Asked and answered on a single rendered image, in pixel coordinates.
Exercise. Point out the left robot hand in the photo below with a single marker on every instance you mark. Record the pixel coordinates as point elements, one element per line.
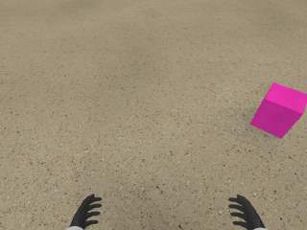
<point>81,216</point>

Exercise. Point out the right robot hand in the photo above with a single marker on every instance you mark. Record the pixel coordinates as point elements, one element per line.
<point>252,219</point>

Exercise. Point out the carton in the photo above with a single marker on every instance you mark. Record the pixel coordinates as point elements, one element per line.
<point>280,109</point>

